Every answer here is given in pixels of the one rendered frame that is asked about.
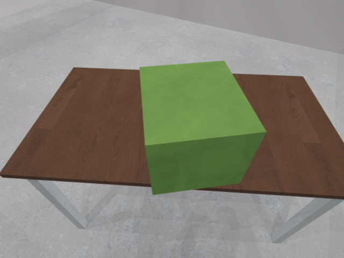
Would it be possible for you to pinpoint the table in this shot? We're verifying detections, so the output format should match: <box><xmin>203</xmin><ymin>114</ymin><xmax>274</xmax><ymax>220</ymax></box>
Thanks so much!
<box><xmin>0</xmin><ymin>67</ymin><xmax>344</xmax><ymax>243</ymax></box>

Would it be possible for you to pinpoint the carton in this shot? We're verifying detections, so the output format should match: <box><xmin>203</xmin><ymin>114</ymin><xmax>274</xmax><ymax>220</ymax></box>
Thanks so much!
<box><xmin>139</xmin><ymin>61</ymin><xmax>267</xmax><ymax>195</ymax></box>

